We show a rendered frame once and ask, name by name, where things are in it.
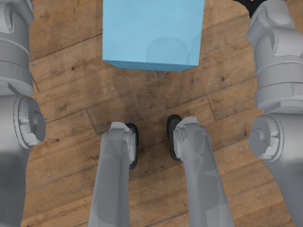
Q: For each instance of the robot left forearm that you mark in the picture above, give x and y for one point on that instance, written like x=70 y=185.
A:
x=16 y=16

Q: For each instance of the right robot hand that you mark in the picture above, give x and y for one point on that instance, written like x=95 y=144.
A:
x=250 y=5

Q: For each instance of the robot left shin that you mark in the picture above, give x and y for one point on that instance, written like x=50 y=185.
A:
x=114 y=125

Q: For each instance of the right robot upper arm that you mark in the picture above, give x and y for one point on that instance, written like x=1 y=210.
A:
x=277 y=139

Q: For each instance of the left robot upper arm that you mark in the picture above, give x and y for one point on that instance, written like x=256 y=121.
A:
x=22 y=126

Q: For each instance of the carton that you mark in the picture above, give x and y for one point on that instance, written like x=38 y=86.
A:
x=154 y=35

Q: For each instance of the robot right forearm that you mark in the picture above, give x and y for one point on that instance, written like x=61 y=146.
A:
x=278 y=57

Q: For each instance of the robot right thigh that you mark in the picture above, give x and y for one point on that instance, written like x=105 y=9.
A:
x=206 y=199

